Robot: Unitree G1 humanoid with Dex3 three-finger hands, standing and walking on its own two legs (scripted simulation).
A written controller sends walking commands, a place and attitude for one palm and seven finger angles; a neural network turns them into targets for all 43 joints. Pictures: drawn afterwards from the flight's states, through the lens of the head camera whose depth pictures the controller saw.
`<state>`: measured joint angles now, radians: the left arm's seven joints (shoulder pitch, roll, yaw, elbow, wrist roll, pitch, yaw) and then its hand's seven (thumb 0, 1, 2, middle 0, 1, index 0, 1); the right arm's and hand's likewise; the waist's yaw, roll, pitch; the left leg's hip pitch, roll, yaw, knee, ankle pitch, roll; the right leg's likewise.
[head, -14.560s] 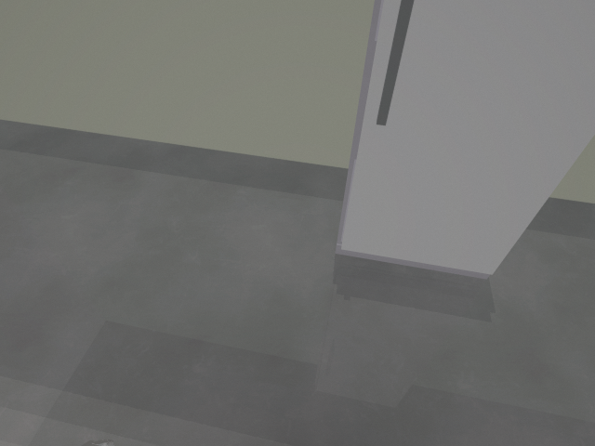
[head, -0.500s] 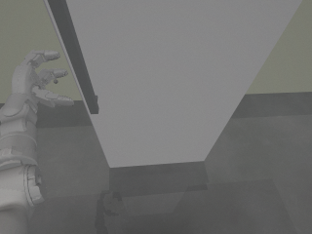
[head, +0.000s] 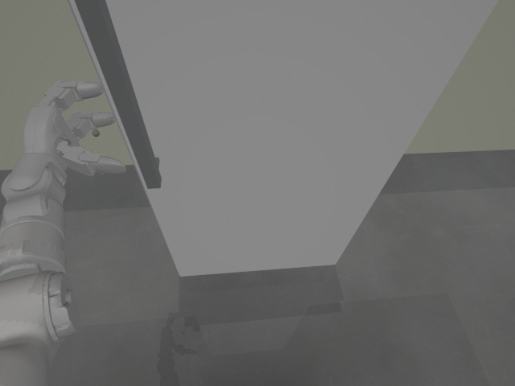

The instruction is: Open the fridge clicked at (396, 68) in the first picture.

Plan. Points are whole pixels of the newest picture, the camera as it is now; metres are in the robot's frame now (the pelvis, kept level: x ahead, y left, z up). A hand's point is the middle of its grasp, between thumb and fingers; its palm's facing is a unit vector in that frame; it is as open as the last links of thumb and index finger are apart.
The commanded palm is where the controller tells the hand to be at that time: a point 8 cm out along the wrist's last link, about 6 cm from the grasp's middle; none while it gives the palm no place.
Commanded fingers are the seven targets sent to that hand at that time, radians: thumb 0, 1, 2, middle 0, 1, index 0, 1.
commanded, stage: feel for the door with the fingertips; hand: left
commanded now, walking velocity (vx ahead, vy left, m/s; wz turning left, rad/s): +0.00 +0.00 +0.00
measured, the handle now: (129, 96) +0.52 +0.19 +0.16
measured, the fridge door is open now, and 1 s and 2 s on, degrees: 0 0 0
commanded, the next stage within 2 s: slide the fingers in behind the handle in 0.76 s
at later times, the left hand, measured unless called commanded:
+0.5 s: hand (109, 128) +0.46 +0.22 +0.14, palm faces +0.09 -1.00 +0.01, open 14.0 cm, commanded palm +0.44 +0.27 +0.14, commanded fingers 0.00 -0.50 0.30 -0.30 -1.20 -0.30 -1.20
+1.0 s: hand (111, 124) +0.48 +0.22 +0.14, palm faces +0.08 -1.00 +0.01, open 13.7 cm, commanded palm +0.45 +0.26 +0.14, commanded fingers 0.00 -0.50 0.30 -0.30 -1.20 -0.30 -1.20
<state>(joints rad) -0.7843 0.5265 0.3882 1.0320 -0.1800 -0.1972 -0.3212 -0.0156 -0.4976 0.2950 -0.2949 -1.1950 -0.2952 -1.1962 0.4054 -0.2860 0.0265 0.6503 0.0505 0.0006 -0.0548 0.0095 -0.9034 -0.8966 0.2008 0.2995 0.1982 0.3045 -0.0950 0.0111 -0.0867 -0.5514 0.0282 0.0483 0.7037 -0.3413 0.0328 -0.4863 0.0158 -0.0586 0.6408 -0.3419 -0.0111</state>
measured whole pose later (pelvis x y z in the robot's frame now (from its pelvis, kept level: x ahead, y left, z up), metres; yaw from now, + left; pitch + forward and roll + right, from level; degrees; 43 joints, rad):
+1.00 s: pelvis -0.01 +0.00 +0.00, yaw +0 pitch +12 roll -2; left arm -0.92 0.54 0.38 1.17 -0.12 -0.24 -0.25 -0.02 -0.50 0.30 -0.35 -1.23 -0.35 -1.24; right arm 0.42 -0.28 0.03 0.68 0.03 -0.01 -0.05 0.01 -0.90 -0.90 0.20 0.30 0.20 0.30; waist -0.13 0.02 -0.08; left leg -0.61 0.03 0.04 0.73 -0.33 0.03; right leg -0.54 0.02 -0.07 0.67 -0.34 -0.02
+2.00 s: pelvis +0.00 -0.01 +0.00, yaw +0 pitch +11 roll -1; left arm -0.84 0.42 0.33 1.06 -0.13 -0.22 -0.15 -0.02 -0.50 0.30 -0.30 -1.20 -0.30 -1.20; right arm 0.39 -0.27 0.02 0.67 0.04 -0.01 -0.03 0.01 -0.90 -0.90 0.20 0.30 0.20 0.30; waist -0.11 0.02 -0.08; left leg -0.56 0.03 0.04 0.71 -0.34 0.02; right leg -0.50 0.02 -0.06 0.67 -0.35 -0.02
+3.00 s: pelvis +0.00 +0.00 +0.00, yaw +0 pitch +10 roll -1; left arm -0.83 0.37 0.30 1.04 -0.12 -0.23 -0.11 -0.02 -0.32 0.37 -0.32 -1.22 -0.32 -1.22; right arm 0.39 -0.26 0.02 0.67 0.03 -0.01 -0.03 0.01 -0.90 -0.90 0.20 0.30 0.20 0.30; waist -0.10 0.03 -0.09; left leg -0.55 0.03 0.05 0.71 -0.34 0.03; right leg -0.49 0.02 -0.05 0.66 -0.35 -0.02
